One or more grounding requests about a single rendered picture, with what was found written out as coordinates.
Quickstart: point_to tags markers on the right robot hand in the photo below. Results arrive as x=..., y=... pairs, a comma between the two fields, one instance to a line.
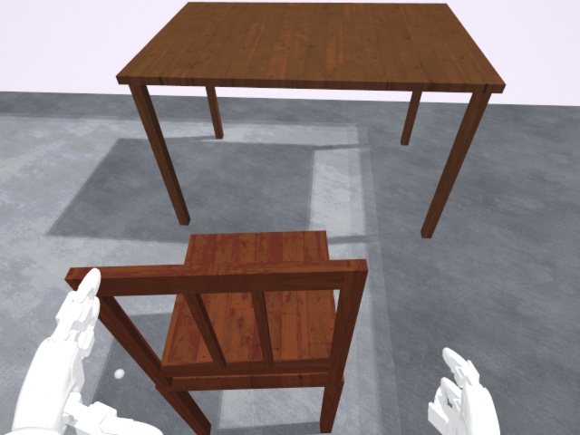
x=472, y=412

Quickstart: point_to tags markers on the chair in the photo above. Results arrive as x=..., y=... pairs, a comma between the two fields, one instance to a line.
x=252, y=311

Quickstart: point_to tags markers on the left robot hand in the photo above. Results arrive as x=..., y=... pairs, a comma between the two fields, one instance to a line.
x=46, y=399

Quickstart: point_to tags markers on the table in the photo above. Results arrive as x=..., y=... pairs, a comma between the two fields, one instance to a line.
x=402, y=47

